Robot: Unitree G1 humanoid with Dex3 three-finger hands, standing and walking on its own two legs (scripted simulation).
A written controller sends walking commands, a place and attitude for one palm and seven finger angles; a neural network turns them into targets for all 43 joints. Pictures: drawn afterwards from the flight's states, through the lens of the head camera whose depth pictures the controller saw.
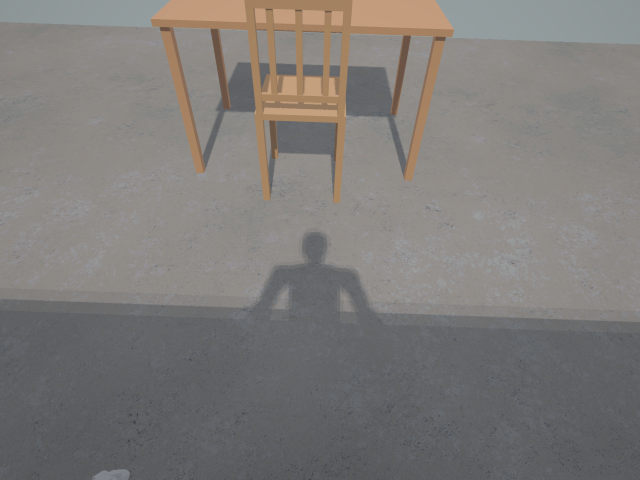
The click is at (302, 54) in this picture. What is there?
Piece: chair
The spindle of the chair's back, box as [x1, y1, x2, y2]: [295, 10, 302, 94]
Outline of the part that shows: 295,10 297,94 302,94 301,10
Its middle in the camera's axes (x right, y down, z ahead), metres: -0.08 -0.68 +1.43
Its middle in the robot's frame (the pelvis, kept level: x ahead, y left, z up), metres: +1.52 +0.15 -0.07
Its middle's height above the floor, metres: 0.70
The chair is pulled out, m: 0.00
